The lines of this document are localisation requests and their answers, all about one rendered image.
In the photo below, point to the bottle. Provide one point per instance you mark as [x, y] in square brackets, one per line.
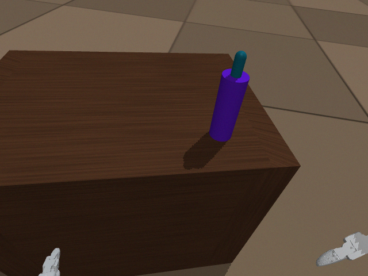
[231, 91]

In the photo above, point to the left robot hand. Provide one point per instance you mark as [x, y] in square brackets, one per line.
[51, 264]

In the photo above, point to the right robot hand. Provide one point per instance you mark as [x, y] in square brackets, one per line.
[354, 246]

